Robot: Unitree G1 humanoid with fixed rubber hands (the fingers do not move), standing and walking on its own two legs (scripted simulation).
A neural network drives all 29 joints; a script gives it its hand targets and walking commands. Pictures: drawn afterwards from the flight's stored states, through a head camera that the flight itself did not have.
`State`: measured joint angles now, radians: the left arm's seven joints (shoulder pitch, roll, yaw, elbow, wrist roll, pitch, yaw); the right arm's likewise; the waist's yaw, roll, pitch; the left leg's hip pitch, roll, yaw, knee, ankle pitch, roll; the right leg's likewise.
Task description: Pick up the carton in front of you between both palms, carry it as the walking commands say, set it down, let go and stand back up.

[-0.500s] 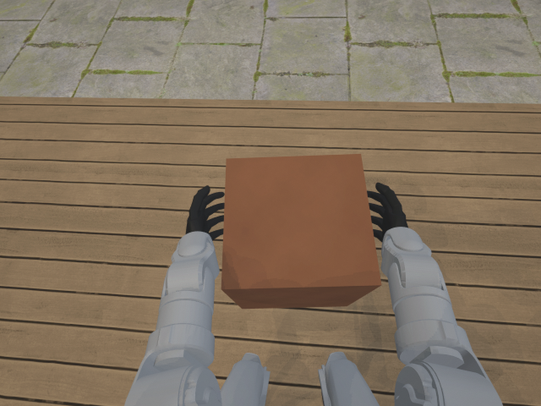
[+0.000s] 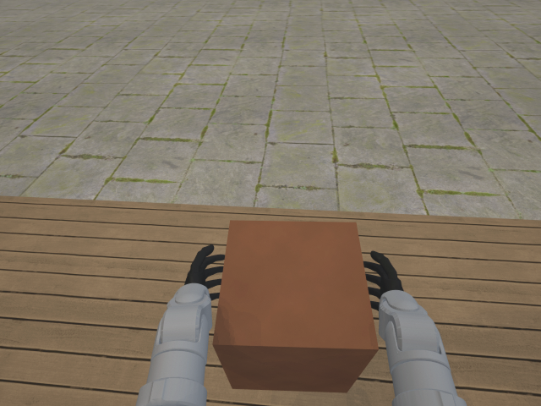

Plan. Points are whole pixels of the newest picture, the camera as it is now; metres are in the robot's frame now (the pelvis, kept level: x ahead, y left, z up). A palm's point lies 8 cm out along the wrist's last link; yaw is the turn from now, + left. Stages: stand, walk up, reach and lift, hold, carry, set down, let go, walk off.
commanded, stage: reach and lift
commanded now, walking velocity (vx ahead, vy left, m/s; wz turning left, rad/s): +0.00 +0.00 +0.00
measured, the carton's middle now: (290, 310) +0.31 +0.00 -0.06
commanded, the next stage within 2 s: hold in 0.98 s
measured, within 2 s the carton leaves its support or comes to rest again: neither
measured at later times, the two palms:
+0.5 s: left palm (197, 289) +0.29 +0.15 +0.03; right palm (393, 296) +0.29 -0.15 +0.03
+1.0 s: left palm (195, 285) +0.29 +0.15 +0.04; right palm (394, 292) +0.29 -0.15 +0.04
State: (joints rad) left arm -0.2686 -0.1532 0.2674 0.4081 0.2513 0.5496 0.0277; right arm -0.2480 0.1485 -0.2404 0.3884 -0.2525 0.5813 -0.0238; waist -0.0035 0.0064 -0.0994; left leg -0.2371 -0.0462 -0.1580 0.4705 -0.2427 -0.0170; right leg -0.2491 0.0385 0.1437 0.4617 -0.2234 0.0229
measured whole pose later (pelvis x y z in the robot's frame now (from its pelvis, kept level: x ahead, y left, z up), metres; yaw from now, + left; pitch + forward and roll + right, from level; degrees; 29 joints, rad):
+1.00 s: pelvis +0.00 +0.00 +0.01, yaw +0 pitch -5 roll +0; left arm -0.27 -0.15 0.24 0.31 0.28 0.68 0.01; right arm -0.25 0.15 -0.21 0.29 -0.27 0.71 -0.01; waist 0.00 0.00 -0.02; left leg -0.08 -0.03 -0.15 0.38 -0.21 -0.02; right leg -0.10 0.03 0.14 0.37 -0.19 0.02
